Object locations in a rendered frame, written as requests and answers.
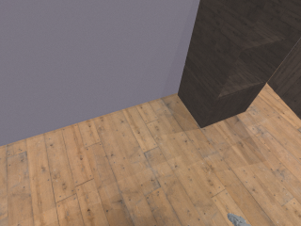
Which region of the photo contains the robot right hand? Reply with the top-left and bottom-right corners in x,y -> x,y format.
227,213 -> 251,226

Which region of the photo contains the cupboard door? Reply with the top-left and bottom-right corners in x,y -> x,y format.
267,38 -> 301,120

